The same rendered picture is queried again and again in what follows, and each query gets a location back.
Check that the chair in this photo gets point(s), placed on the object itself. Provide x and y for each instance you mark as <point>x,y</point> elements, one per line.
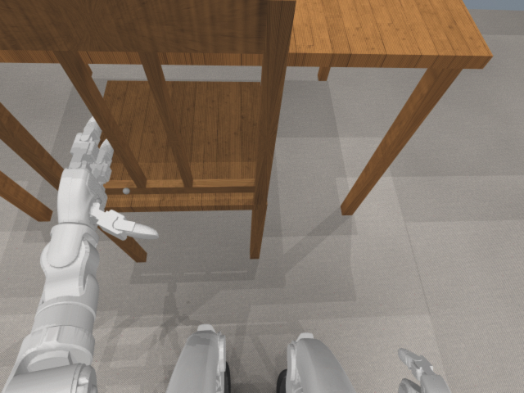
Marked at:
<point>178,145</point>

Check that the right robot hand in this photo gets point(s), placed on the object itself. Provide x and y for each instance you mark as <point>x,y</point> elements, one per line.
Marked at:
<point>423,372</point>

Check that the robot right thigh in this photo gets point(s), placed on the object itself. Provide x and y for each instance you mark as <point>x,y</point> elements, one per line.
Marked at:
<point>316,368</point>

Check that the left robot upper arm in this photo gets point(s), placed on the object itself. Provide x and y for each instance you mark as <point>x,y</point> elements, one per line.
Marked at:
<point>73,378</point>

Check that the left robot forearm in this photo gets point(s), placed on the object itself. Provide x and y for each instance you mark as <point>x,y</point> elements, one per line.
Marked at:
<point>62,333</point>

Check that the right robot shin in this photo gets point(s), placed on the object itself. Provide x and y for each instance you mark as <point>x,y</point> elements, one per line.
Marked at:
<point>290,388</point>

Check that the table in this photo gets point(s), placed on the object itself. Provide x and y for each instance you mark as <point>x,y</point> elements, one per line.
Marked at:
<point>439,35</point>

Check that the left robot hand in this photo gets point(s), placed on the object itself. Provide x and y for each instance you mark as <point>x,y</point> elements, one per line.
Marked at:
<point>82,183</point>

